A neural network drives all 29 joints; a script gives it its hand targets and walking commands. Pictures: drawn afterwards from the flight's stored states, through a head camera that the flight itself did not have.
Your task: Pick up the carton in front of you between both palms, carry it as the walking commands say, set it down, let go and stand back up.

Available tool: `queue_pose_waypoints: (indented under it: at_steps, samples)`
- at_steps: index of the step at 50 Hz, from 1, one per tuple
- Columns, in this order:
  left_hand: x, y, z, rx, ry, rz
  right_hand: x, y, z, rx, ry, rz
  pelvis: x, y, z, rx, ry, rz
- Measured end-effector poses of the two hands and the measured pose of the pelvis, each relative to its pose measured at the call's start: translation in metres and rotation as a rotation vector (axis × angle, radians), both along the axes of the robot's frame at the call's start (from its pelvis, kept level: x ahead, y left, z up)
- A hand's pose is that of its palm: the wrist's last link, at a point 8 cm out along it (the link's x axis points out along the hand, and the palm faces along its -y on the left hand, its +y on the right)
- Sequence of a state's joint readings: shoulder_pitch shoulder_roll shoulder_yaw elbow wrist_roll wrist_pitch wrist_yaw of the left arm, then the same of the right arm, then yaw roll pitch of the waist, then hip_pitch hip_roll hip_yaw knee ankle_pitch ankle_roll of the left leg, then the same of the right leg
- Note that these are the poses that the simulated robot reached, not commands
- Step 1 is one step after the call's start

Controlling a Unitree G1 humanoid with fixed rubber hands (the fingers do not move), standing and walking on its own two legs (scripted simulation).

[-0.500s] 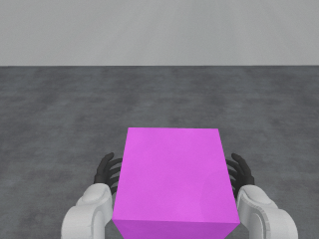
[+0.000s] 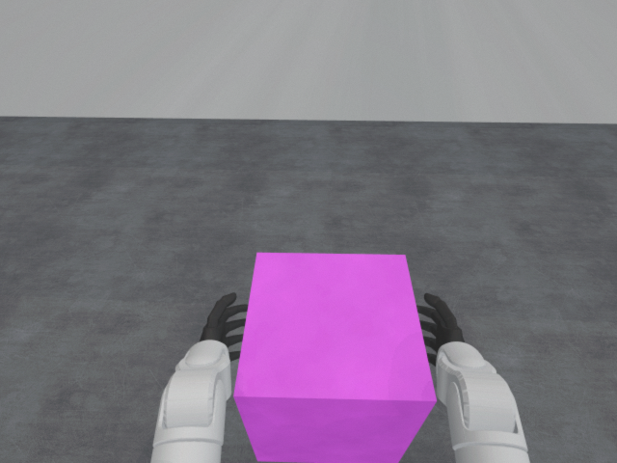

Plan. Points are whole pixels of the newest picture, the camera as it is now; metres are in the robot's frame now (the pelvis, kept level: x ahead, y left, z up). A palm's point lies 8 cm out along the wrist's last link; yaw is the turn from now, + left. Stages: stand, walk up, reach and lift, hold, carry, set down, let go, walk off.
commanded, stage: carry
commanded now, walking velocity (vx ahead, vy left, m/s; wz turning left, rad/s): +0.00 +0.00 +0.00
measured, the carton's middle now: (328, 361) +0.29 +0.00 -0.04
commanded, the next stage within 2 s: hold in 1.40 s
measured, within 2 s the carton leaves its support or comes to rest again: neither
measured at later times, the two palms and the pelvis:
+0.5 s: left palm (218, 347) +0.27 +0.14 +0.04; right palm (451, 346) +0.27 -0.16 +0.04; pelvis -0.01 -0.01 +0.00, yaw +0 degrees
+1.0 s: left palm (222, 349) +0.27 +0.14 +0.04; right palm (459, 348) +0.27 -0.16 +0.04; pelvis -0.02 -0.01 +0.00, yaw +0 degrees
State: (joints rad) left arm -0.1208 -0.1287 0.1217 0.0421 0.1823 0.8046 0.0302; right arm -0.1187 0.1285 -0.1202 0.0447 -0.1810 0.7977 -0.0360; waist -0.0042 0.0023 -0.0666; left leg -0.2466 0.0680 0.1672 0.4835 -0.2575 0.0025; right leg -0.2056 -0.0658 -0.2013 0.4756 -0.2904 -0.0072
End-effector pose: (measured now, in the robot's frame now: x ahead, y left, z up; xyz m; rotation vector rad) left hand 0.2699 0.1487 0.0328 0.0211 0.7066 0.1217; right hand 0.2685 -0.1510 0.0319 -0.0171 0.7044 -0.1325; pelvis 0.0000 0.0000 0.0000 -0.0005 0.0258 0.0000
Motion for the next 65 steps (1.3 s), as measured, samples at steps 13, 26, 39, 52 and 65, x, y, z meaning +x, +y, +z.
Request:
queue_pose_waypoints:
  at_steps: [13,26,39,52,65]
  samples:
    - [0.007,0.0,0.004,0.011,-0.087,0.001,0.01,-0.001,0.005,-0.002,-0.087,0.008,-0.012,-0.002,0.0,0.002,0.009,0.002]
    - [0.002,-0.004,0.003,0.011,-0.042,0.0,0.006,-0.005,0.004,-0.008,-0.042,0.014,-0.013,-0.006,-0.001,0.003,0.009,0.002]
    - [0.0,-0.009,0.005,0.013,-0.049,-0.002,0.003,-0.01,0.006,-0.008,-0.049,0.013,-0.016,-0.01,-0.002,0.004,0.012,0.001]
    - [-0.003,-0.012,0.006,0.013,-0.052,0.0,0.0,-0.013,0.006,-0.007,-0.052,0.013,-0.021,-0.014,-0.002,0.005,0.012,0.001]
    - [-0.006,-0.017,0.007,0.013,-0.055,-0.002,-0.004,-0.017,0.007,-0.007,-0.055,0.011,-0.024,-0.018,-0.002,0.005,0.012,0.0]
